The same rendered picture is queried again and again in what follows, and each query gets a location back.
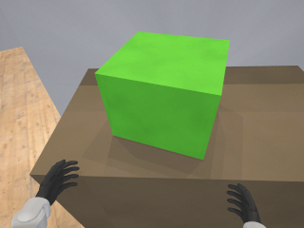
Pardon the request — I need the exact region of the robot left forearm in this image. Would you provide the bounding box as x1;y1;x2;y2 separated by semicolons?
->
10;197;51;228

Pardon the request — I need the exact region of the carton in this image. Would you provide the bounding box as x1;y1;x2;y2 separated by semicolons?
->
94;31;230;160

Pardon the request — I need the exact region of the robot right hand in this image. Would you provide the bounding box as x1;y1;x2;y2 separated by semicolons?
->
226;183;262;224

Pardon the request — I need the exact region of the pedestal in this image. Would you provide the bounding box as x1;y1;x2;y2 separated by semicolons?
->
29;66;304;228

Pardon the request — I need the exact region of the robot left hand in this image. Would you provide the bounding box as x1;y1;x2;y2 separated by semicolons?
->
35;160;80;206

